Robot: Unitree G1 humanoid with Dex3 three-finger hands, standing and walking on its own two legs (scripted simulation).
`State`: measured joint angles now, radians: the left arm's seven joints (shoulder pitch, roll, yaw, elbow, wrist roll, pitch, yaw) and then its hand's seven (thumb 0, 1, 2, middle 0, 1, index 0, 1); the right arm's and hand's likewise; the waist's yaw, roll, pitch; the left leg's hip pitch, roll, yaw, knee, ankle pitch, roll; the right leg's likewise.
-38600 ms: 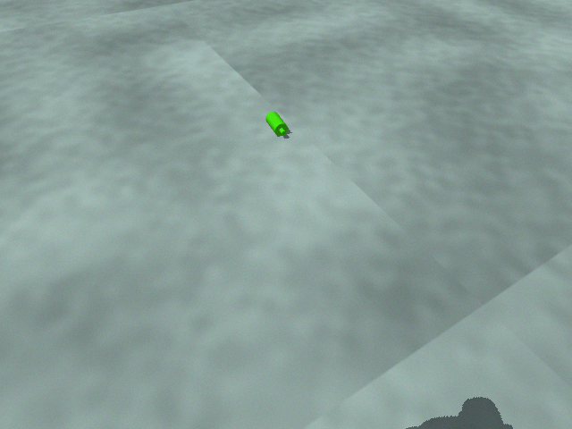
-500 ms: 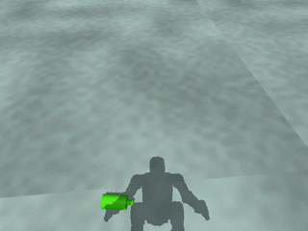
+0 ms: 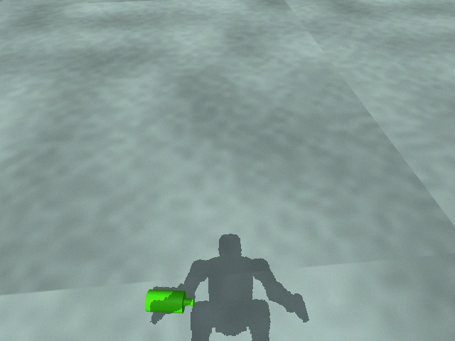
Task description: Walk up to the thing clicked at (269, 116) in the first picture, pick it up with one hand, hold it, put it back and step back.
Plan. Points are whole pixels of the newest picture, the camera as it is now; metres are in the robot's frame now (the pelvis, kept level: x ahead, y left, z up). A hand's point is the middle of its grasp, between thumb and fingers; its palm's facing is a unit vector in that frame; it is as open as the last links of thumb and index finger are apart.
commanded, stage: stand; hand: left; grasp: from above
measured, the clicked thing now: (170, 301) +0.44 +0.25 -0.74
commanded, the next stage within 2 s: step back in 0.54 s
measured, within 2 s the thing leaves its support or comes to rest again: neither
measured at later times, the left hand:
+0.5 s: hand out of the picture +0.08 +0.25 -0.16, palm faces -0.02 -0.94 -0.34, open 7.4 cm
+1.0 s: hand out of the picture +0.08 +0.33 -0.18, palm faces -0.01 -0.94 -0.35, open 7.4 cm
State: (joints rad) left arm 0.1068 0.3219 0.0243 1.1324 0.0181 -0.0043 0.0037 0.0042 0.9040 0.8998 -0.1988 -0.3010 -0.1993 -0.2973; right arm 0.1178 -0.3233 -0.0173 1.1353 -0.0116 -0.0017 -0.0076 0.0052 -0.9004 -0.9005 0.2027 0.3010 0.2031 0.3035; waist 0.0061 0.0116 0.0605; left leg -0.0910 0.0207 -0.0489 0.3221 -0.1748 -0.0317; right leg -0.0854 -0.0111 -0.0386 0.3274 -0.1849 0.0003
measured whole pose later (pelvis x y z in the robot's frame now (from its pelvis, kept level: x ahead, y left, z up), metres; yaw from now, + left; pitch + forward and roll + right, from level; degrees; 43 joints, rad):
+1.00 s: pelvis -0.07 +0.06 -0.02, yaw +0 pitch -2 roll -1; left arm 0.02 0.41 0.07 0.89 -0.01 0.07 0.03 0.00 0.91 0.90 -0.20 -0.30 -0.20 -0.30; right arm 0.15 -0.35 -0.05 0.92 -0.02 0.04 -0.01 0.01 -0.90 -0.90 0.20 0.30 0.20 0.30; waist -0.02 -0.06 0.21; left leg -0.30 -0.03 0.00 0.60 -0.27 0.05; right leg -0.46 0.10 0.16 1.14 -0.53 -0.02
